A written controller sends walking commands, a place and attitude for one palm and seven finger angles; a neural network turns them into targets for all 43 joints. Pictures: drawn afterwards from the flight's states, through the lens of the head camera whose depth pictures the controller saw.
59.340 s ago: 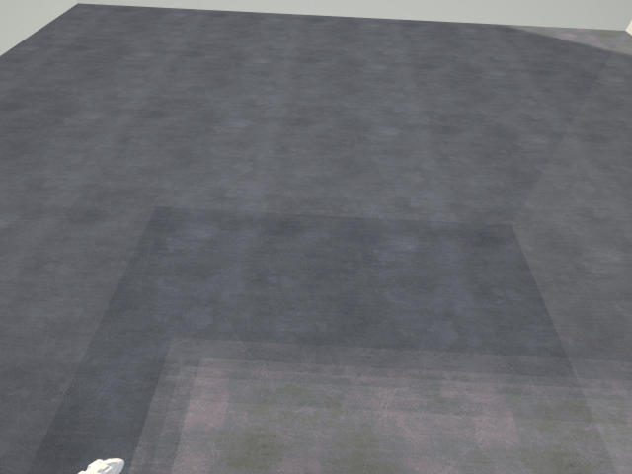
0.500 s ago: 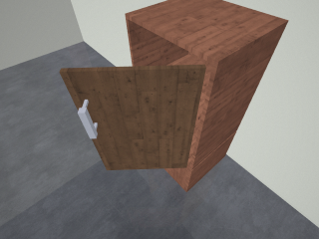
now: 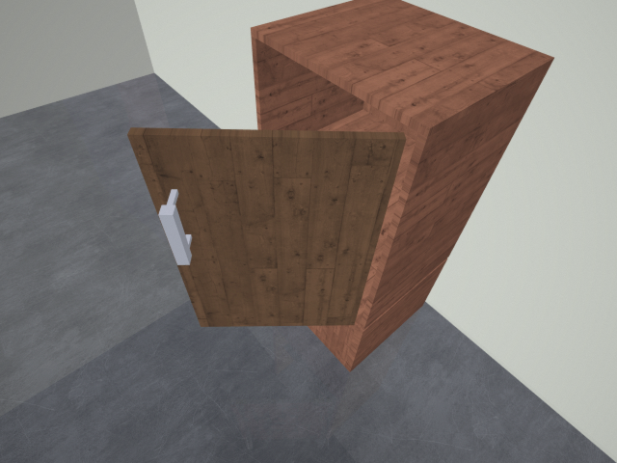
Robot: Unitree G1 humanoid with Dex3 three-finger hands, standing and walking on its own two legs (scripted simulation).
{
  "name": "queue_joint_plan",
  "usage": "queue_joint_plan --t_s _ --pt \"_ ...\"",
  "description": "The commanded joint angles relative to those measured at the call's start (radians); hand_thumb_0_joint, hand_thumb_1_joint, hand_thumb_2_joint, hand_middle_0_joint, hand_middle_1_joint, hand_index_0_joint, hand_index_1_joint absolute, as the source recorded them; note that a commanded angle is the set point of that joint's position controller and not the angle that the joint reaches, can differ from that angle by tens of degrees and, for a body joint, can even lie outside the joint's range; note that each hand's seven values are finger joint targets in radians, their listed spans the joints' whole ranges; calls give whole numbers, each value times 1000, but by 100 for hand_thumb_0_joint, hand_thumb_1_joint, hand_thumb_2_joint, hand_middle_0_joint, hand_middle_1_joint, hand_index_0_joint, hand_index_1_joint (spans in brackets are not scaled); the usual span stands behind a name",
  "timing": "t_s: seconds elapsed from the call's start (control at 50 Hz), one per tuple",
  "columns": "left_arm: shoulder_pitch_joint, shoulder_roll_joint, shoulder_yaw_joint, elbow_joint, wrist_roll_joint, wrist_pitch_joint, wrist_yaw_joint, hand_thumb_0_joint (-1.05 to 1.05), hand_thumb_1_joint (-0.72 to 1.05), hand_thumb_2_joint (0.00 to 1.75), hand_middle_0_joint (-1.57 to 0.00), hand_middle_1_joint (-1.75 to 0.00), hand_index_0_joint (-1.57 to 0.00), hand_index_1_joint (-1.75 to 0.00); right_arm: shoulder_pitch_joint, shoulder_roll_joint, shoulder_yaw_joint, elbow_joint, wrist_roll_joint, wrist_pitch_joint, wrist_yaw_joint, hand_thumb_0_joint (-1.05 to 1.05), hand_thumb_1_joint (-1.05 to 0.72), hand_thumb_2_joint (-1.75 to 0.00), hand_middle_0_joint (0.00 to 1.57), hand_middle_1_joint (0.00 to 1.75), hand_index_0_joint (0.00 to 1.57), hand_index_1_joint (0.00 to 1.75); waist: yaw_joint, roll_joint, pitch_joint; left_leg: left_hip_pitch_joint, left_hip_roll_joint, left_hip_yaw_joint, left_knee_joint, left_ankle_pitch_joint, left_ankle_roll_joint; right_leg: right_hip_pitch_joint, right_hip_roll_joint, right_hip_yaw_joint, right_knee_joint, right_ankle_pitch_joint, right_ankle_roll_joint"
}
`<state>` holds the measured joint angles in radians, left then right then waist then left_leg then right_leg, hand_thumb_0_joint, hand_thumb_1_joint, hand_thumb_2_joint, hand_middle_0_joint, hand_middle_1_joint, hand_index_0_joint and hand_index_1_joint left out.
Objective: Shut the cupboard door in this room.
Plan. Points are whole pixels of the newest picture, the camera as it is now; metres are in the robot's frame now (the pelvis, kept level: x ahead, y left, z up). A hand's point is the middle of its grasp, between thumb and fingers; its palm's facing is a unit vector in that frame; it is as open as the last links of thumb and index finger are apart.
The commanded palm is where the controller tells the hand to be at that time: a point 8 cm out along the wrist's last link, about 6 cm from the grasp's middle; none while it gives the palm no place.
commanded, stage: look again from close up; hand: left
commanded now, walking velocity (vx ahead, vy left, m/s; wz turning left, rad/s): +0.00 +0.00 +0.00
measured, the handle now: (179, 227) +0.48 +0.25 -0.02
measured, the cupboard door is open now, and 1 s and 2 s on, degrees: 51 51 51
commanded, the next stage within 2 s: raise the hand and make a fist in 0.30 s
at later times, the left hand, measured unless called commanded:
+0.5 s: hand out of the picture +0.11 +0.21 -0.12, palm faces +0.20 -0.96 -0.21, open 7.3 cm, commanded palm +0.11 +0.24 -0.07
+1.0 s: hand (170, 437) +0.16 +0.18 -0.05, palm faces +0.13 -0.99 -0.05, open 5.3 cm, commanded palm +0.14 +0.23 -0.05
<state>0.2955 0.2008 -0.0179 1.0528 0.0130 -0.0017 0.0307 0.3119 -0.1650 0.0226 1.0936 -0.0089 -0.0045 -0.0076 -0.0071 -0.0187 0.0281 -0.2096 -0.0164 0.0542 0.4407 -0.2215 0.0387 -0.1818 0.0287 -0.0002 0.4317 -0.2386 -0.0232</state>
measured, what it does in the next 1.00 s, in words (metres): lowers itself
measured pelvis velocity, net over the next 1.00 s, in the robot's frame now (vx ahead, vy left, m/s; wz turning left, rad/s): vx -0.01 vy -0.02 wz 0.06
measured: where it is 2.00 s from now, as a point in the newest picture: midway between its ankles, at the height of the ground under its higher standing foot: outside the picture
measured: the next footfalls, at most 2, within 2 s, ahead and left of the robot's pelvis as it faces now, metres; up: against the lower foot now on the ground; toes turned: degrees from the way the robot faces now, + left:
none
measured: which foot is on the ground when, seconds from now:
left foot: down 0.00-1.00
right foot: down 0.00-1.00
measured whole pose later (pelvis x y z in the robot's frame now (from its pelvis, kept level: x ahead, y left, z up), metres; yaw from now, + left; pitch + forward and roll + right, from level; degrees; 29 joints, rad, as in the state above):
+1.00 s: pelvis -0.01 -0.02 -0.11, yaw +4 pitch +16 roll -2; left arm 0.50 0.21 0.12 -0.09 -0.27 -0.54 -0.23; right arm 0.15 -0.23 0.01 0.51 0.02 -0.25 -0.02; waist 0.06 0.01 -0.16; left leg -1.00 -0.01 -0.04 1.29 -0.57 0.02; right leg -0.97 0.03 -0.17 1.22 -0.53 -0.09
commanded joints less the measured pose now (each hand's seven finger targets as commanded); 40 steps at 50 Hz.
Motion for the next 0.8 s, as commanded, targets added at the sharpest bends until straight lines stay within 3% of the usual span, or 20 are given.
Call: queue_joint_plan --t_s 0.0,0.16,0.36,0.38,0.4,0.42,0.44,0.46,0.48,0.5,0.52,0.54,0.56,0.58,0.6,0.62,0.64,0.68,0.74,0.78 --pt "26 92 13 -23 -5 -29 7 0 90 90 -20 -30 -20 -30 4 -122 -24 -29 0 -31 -16 0 -90 -90 20 30 20 30 6 25 -2 3 118 -132 -103 46 11 -9 -113 111 -73 47 -23" --pt "44 75 8 22 -2 -27 11 0 90 90 -20 -30 -20 -30 -8 -112 -23 4 4 -33 -23 0 -90 -90 20 30 20 30 7 5 20 34 121 -123 -96 119 14 -11 -121 100 -68 111 -13" --pt "37 70 11 30 1 -23 14 0 90 90 -20 -30 -20 -30 -33 -111 -26 9 2 -35 -26 0 -90 -90 20 30 20 30 8 23 32 54 121 -124 -104 166 15 -10 -124 94 -65 128 -6" --pt "110 64 12 53 15 -41 49 0 90 90 -20 -30 -20 -30 -91 -131 -26 -59 10 -37 -19 0 -90 -90 20 30 20 30 30 69 45 24 136 -100 72 342 -15 -48 -159 105 -56 322 7" --pt "-743 621 424 -1652 -123 -292 74 0 90 90 -20 -30 -20 -30 53 -342 -80 -378 32 -222 -104 0 -90 -90 20 30 20 30 -155 129 -403 371 90 -151 70 560 -24 -28 -40 -27 184 389 14" --pt "-70 156 36 -1364 -129 -221 91 0 90 90 -22 -32 -22 -32 -39 -201 -9 -360 74 -310 -119 0 -90 -90 20 30 20 30 -45 408 -524 495 107 -159 72 640 -53 -161 16 -70 310 35 7" --pt "217 -79 -43 -1266 -184 -72 93 0 90 90 -24 -34 -24 -34 -81 -170 -21 -371 48 -341 -95 0 -90 -90 20 30 20 30 -14 394 -412 336 114 -172 -8 691 -101 -187 -1 -80 355 -88 3" --pt "92 -81 -66 -1183 -164 -62 96 0 90 90 -25 -36 -25 -36 -54 -167 -36 -354 48 -357 -58 0 -90 -90 20 30 20 30 -54 182 -167 115 115 -182 -17 542 -97 -291 -23 -63 333 -121 12" --pt "23 -110 -80 -1173 -163 -96 82 0 90 90 -27 -38 -27 -38 -59 -189 -65 -402 34 -366 -32 0 -90 -90 20 30 20 30 -69 126 0 -31 90 -193 26 333 -92 -329 -29 -79 278 -120 3" --pt "93 -60 7 -1043 -158 -144 65 0 90 90 -29 -40 -29 -40 -73 -204 -84 -428 24 -367 -19 0 -90 -90 20 30 20 30 -52 -4 54 -159 64 -193 89 134 -90 -370 -28 -99 226 -114 -7" --pt "243 -87 29 -949 -176 -214 26 0 90 90 -31 -42 -31 -42 -96 -204 -91 -466 19 -361 -5 0 -90 -90 20 30 20 30 -20 -115 42 -269 37 -171 168 -1 -88 -406 -24 -118 206 -114 -13" --pt "354 -75 63 -880 -194 -289 -30 0 90 90 -33 -44 -33 -44 -115 -204 -94 -504 24 -358 11 0 -90 -90 20 30 20 30 14 -109 -14 -320 10 -144 237 -1 -89 -417 -30 -104 233 -113 -25" --pt "388 -82 93 -884 -227 -382 -93 0 90 90 -35 -46 -35 -46 -125 -199 -98 -532 19 -351 20 0 -90 -90 20 30 20 30 32 -177 -96 -377 -3 -122 322 19 -84 -439 -32 -90 305 -82 -30" --pt "424 -76 116 -885 -255 -481 -163 0 90 90 -36 -48 -36 -48 -143 -194 -112 -554 15 -343 23 0 -90 -90 20 30 20 30 47 -293 -107 -469 -11 -96 393 -35 -82 -477 -35 -61 353 -126 -23" --pt "392 -86 89 -907 -276 -577 -238 0 90 90 -38 -50 -38 -50 -170 -200 -113 -588 11 -340 28 0 -90 -90 20 30 20 30 42 -309 -104 -569 -25 -80 453 -115 -78 -519 -49 -15 389 -192 -16" --pt "378 -31 135 -904 -281 -645 -291 0 90 90 -40 -52 -40 -52 -189 -202 -122 -621 13 -335 31 0 -90 -90 20 30 20 30 48 -258 -115 -637 -31 -69 502 -179 -73 -542 -59 29 419 -260 -19" --pt "407 33 204 -866 -277 -652 -306 0 90 90 -42 -54 -42 -54 -195 -202 -129 -650 21 -318 32 0 -90 -90 20 30 20 30 74 -152 -117 -673 -33 -59 520 -189 -68 -534 -60 60 442 -282 -32" --pt "339 70 203 -1006 -273 -605 -309 0 90 90 -46 -58 -46 -58 -237 -212 -119 -743 33 -292 30 0 -90 -90 20 30 20 30 95 -11 -202 -694 -42 -44 523 -237 -46 -542 -54 66 481 -360 -34" --pt "177 156 262 -1269 -281 -572 -230 0 90 90 -51 -64 -51 -64 -214 -200 -110 -784 33 -279 7 0 -90 -90 20 30 20 30 77 84 -342 -679 -21 -77 556 -261 -27 -576 -37 85 508 -400 -28" --pt "145 123 229 -1418 -275 -607 -181 0 90 90 -55 -68 -55 -68 -181 -178 -100 -787 29 -280 0 0 -90 -90 20 30 20 30 44 112 -382 -650 -11 -86 592 -216 -13 -575 -34 101 495 -353 -21"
